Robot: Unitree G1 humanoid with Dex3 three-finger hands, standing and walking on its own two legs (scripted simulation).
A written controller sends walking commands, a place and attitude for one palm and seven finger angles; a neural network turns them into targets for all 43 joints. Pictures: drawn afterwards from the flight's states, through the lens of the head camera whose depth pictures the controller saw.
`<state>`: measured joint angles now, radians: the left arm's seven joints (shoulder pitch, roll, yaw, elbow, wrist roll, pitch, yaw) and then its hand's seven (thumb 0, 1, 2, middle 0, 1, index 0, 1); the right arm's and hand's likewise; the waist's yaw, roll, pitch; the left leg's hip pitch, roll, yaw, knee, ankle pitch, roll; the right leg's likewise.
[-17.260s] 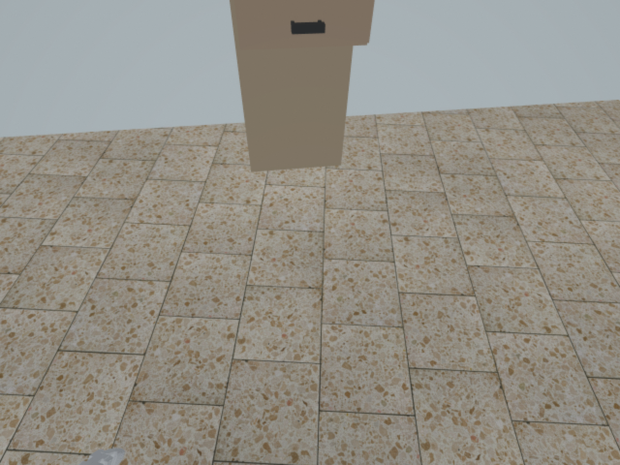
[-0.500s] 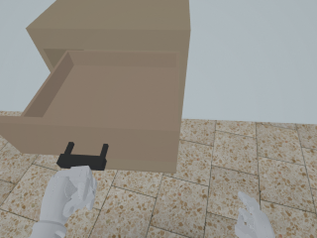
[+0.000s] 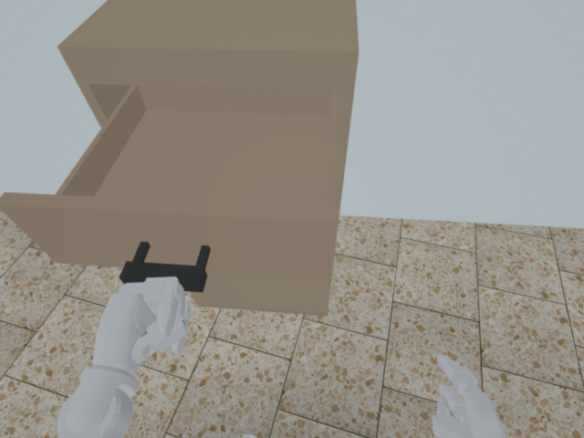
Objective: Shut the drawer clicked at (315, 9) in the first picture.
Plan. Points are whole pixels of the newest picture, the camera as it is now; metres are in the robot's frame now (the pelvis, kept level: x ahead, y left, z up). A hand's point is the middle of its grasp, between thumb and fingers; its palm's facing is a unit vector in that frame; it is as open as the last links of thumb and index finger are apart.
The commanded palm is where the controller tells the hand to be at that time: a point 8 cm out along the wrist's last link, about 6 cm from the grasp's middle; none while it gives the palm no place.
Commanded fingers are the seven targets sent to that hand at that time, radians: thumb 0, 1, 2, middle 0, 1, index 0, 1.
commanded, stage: push the drawer shut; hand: left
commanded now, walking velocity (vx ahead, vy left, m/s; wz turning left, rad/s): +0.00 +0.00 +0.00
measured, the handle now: (169, 263) +0.32 +0.18 +0.08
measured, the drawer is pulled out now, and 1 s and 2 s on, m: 0.27 0.14 0.02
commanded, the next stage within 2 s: none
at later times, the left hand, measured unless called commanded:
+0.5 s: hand (191, 279) +0.30 +0.15 +0.08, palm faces -0.08 -1.00 -0.05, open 3.1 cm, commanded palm +0.29 +0.20 +0.08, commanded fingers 0.00 0.90 0.90 -1.40 -1.60 -1.40 -1.60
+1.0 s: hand (206, 236) +0.37 +0.14 +0.08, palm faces -0.07 -1.00 -0.05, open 3.0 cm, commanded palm +0.36 +0.20 +0.08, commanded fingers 0.00 0.90 0.90 -1.40 -1.60 -1.40 -1.60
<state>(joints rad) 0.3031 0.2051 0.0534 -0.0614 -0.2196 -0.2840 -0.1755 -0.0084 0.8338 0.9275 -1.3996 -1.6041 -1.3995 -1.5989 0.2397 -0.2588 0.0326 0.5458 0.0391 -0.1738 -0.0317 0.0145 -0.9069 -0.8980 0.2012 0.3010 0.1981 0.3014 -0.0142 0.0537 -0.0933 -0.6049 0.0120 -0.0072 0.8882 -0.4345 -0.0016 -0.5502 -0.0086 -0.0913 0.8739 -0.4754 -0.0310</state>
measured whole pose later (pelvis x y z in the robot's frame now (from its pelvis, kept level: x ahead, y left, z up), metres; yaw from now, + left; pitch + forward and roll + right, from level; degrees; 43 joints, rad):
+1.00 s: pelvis -0.01 +0.01 +0.01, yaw -1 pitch +10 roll +0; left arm -0.33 0.23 0.12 0.55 -0.18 -0.30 -0.12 -0.02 0.81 0.92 -1.40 -1.60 -1.40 -1.60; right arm 0.27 -0.26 0.03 0.63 0.04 -0.08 -0.02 0.01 -0.91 -0.90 0.20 0.30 0.20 0.30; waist -0.06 0.03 -0.07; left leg -0.61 0.01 0.02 0.83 -0.39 0.01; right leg -0.57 -0.01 -0.06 0.82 -0.42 -0.02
